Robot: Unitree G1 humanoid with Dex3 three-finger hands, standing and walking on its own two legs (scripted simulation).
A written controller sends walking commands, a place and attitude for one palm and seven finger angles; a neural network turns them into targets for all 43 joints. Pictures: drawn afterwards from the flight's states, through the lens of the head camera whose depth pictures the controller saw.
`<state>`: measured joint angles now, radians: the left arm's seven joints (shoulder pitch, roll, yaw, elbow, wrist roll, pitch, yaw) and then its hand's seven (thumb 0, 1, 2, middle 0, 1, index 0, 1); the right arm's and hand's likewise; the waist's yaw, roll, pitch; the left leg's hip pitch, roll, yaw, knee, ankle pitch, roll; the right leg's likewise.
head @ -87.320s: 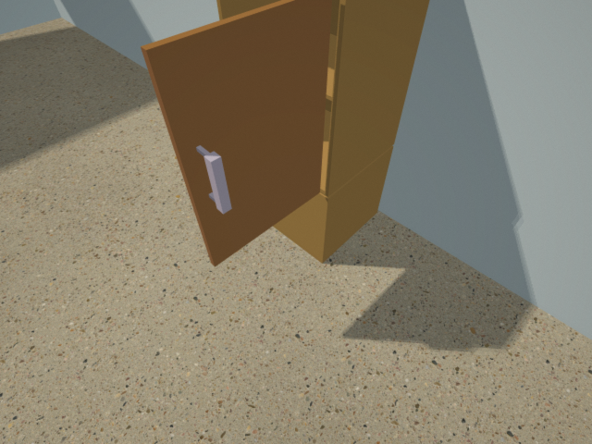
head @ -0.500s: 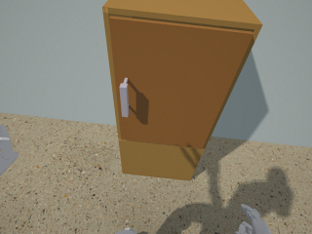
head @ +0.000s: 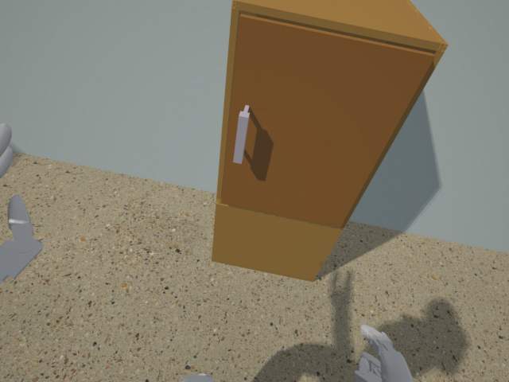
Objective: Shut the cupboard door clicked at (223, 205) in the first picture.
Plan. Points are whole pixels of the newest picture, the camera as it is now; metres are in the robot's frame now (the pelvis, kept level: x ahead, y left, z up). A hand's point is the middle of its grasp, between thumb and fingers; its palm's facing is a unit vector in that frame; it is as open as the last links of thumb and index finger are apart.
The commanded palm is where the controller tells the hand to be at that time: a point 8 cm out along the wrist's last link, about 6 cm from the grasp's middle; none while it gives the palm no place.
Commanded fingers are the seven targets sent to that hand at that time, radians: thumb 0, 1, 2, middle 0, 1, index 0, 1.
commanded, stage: stop stepping back and stand still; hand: left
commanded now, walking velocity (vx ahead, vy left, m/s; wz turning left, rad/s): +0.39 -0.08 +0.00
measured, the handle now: (242, 134) +0.71 +0.14 -0.01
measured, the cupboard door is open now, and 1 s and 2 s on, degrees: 0 0 0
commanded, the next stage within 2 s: let the arm hang, fingers relaxed in 1.74 s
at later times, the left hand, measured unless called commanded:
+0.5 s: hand out of the picture +0.08 +0.31 +0.21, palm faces +0.45 -0.73 -0.51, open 7.4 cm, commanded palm +0.04 +0.33 +0.20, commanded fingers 0.00 0.90 0.90 -0.20 -0.30 -0.20 -0.30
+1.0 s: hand out of the picture +0.13 +0.34 +0.19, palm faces +0.38 -0.77 -0.51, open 7.4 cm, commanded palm +0.07 +0.37 +0.20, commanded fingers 0.00 0.90 0.90 -0.20 -0.30 -0.20 -0.30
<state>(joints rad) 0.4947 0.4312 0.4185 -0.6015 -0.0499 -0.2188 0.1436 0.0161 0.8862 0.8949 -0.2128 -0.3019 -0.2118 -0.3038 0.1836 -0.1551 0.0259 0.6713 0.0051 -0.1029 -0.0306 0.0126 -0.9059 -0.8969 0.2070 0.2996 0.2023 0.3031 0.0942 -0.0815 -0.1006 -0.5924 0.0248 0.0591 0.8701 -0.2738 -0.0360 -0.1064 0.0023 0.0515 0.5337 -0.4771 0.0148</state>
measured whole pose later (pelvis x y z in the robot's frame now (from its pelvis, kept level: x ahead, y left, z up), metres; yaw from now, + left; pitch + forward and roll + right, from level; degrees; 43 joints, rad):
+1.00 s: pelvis -0.08 +0.08 +0.01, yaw -3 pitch +0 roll -1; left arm 0.56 0.46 0.48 -0.52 -0.05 -0.17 0.15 0.02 0.89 0.90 -0.21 -0.30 -0.21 -0.30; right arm 0.23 -0.13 0.04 0.60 0.01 -0.10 -0.03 0.01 -0.90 -0.90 0.21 0.30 0.20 0.30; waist -0.03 0.00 0.01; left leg -0.27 0.11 0.09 0.59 -0.32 -0.04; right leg -0.27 0.02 -0.09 0.54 -0.28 -0.03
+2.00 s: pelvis -0.10 +0.12 +0.01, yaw -2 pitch +1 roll +0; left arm 0.29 0.30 0.07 0.37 0.03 0.02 0.00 0.01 0.90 0.90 -0.20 -0.30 -0.20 -0.30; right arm 0.15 -0.31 -0.01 0.80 -0.02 -0.04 0.01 0.01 -0.91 -0.90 0.20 0.30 0.20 0.30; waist -0.02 0.08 -0.02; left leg -0.32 0.00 0.06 0.58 -0.28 0.03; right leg -0.32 -0.05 -0.06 0.57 -0.26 0.02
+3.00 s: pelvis -0.10 +0.10 +0.03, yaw -3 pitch -2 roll +0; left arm 0.29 0.14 0.01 1.12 0.02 0.00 0.02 0.01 0.92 0.89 -0.20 -0.30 -0.20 -0.30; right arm 0.32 -0.14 0.00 1.12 -0.01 0.01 -0.03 0.01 -0.91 -0.90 0.20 0.30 0.20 0.30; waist -0.01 0.00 0.03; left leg -0.19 0.01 0.06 0.42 -0.20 0.01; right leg -0.20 -0.03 -0.06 0.43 -0.20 0.00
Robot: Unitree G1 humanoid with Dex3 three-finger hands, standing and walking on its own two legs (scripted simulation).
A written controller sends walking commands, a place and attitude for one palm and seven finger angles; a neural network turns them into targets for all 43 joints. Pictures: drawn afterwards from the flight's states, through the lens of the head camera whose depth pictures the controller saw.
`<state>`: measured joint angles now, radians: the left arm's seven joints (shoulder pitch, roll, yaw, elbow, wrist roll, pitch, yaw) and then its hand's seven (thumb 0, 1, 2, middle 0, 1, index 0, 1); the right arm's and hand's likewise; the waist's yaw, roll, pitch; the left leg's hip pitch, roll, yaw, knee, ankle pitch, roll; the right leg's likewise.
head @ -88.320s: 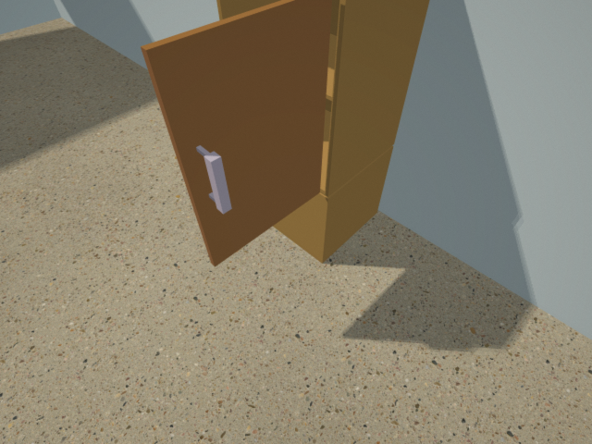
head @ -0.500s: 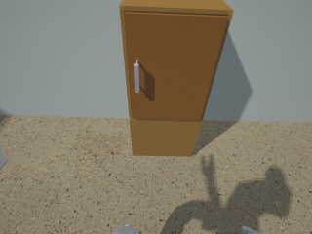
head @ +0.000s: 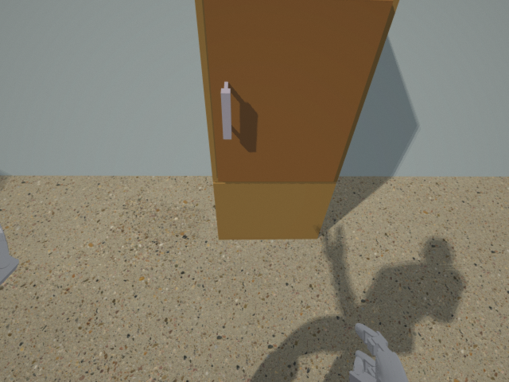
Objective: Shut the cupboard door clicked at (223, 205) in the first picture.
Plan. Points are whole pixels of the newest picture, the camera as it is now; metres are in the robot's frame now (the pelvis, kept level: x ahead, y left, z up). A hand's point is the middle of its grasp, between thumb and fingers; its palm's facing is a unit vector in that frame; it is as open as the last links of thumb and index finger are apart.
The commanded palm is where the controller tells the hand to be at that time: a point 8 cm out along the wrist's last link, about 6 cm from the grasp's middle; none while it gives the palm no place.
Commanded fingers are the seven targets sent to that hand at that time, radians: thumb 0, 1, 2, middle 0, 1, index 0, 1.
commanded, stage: stop stepping back and stand still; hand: left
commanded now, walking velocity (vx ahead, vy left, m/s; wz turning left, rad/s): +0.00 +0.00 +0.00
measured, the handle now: (226, 110) +0.79 +0.10 -0.02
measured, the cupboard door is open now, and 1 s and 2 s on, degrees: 0 0 0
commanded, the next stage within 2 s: let the arm hang, fingers relaxed in 0.74 s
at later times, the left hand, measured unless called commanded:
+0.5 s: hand (29, 259) +0.22 +0.27 +0.16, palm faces +0.38 -0.79 -0.48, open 7.4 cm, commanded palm +0.16 +0.31 +0.19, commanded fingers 0.00 0.90 0.90 -0.20 -0.30 -0.20 -0.30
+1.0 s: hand (81, 365) +0.16 +0.27 -0.05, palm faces +0.05 -0.91 -0.41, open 7.4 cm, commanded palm none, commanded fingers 0.00 0.90 0.90 -0.20 -0.30 -0.20 -0.30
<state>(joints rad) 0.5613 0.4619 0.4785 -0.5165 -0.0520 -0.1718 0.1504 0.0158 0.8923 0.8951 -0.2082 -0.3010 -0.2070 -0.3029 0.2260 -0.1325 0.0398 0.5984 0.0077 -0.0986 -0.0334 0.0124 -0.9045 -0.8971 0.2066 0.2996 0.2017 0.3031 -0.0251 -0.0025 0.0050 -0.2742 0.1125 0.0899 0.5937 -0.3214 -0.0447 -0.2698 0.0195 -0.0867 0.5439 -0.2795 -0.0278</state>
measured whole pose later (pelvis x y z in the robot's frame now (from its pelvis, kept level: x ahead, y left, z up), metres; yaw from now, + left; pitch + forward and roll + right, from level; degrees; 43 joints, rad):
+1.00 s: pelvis -0.02 +0.04 +0.00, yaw +1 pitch +1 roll +0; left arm 0.29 0.30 0.07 0.37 0.03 0.02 0.00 0.01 0.90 0.90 -0.20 -0.30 -0.20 -0.30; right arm 0.15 -0.31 -0.01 0.80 -0.02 -0.04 0.01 0.01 -0.91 -0.90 0.20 0.30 0.20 0.30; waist -0.02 0.08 -0.02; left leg -0.32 0.00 0.06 0.58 -0.28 0.03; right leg -0.32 -0.05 -0.06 0.57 -0.26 0.02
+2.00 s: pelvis -0.02 +0.02 +0.01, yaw +0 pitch -2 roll +0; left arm 0.29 0.14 0.01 1.12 0.02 0.00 0.02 0.01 0.92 0.89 -0.20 -0.30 -0.20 -0.30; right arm 0.32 -0.14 0.00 1.12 -0.01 0.01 -0.03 0.01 -0.91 -0.90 0.20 0.30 0.20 0.30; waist -0.01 0.00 0.03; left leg -0.19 0.01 0.06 0.42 -0.20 0.01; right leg -0.20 -0.03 -0.06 0.43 -0.20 0.00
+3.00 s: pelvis +0.00 +0.02 +0.01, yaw +0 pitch -2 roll +0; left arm 0.29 0.14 0.01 1.14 0.02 0.00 0.02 0.01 0.91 0.89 -0.20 -0.30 -0.20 -0.30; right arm 0.29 -0.14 0.00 1.13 -0.01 0.00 -0.03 0.01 -0.91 -0.90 0.20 0.30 0.20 0.30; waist -0.01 0.01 0.05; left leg -0.14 0.01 0.06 0.38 -0.21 0.01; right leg -0.15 -0.02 -0.06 0.39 -0.21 0.00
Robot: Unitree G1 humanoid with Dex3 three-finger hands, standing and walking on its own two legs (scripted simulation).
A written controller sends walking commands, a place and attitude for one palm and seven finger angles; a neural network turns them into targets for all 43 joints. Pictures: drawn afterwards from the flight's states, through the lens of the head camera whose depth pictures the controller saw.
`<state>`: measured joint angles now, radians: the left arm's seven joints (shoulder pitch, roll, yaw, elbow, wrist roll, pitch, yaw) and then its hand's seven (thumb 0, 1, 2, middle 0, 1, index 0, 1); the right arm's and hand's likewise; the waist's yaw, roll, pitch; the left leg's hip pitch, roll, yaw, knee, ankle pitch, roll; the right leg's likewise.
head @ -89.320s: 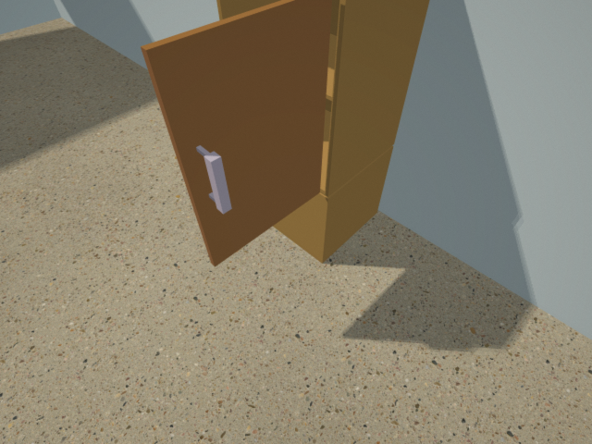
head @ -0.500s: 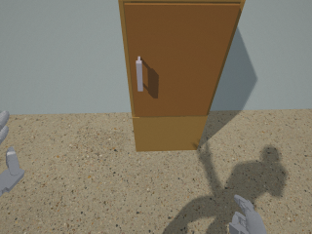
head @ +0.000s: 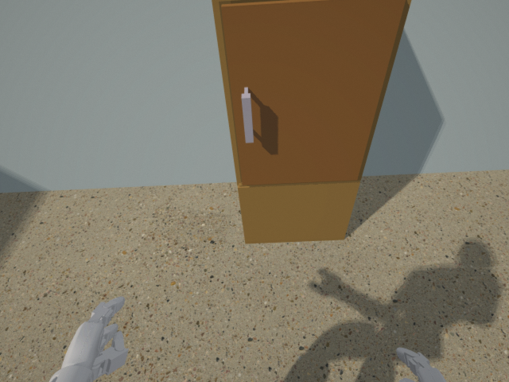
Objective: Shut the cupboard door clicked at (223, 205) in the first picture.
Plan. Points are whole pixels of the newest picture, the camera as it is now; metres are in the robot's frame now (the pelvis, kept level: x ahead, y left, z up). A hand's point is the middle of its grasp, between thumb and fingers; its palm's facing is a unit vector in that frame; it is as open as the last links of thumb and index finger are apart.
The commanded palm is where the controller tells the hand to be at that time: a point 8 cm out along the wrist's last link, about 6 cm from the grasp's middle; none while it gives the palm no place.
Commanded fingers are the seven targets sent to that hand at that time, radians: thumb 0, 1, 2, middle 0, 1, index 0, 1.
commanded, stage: let the arm hang, fingers relaxed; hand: left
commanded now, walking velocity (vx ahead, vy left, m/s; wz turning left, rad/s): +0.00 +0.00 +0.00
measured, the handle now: (247, 115) +0.81 +0.06 -0.02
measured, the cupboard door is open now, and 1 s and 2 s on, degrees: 0 0 0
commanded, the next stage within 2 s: look to check the result in 0.94 s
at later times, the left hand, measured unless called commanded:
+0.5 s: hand out of the picture -0.05 +0.20 -0.16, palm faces +0.02 -0.97 -0.26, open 7.3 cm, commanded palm none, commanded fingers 0.00 0.90 0.90 -0.20 -0.30 -0.20 -0.30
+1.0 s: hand out of the picture +0.00 +0.15 -0.16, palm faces +0.02 -0.98 -0.18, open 7.3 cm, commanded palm none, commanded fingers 0.00 0.90 0.90 -0.20 -0.30 -0.20 -0.30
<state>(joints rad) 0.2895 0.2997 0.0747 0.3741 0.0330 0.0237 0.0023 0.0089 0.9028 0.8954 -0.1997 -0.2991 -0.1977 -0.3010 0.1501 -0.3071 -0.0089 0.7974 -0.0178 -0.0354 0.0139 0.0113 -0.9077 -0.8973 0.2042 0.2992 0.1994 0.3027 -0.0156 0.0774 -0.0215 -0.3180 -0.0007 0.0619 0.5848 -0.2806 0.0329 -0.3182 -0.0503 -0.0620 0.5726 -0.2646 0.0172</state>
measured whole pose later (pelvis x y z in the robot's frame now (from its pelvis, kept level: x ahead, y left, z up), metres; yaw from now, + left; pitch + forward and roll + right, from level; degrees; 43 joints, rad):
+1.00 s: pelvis +0.00 -0.01 +0.01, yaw +0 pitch -2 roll +0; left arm 0.29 0.14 0.01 1.12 0.02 0.00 0.02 0.01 0.92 0.89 -0.20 -0.30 -0.20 -0.30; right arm 0.32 -0.14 0.00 1.12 -0.01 0.01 -0.03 0.01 -0.91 -0.90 0.20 0.30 0.20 0.30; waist -0.01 0.00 0.03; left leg -0.19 0.01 0.06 0.42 -0.20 0.01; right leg -0.20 -0.03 -0.06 0.43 -0.20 0.00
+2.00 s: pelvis +0.02 -0.02 +0.01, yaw -1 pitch -2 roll +0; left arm 0.29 0.14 0.01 1.14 0.02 0.00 0.02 0.01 0.91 0.89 -0.20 -0.30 -0.20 -0.30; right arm 0.29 -0.14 0.00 1.13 -0.01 0.00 -0.03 0.01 -0.91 -0.90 0.20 0.30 0.20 0.30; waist -0.01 0.01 0.05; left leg -0.14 0.01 0.06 0.38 -0.21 0.01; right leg -0.15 -0.02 -0.06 0.39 -0.21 0.00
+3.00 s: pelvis +0.04 -0.02 +0.02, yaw +0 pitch -2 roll +0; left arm 0.25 0.18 0.01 1.14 0.02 -0.01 0.02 0.01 0.91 0.89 -0.20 -0.30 -0.20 -0.30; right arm 0.24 -0.19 0.00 1.13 -0.01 -0.01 -0.03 0.01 -0.91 -0.90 0.20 0.30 0.20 0.30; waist 0.00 0.00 0.05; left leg -0.10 0.02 0.05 0.35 -0.22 0.00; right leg -0.11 -0.02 -0.07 0.35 -0.22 -0.01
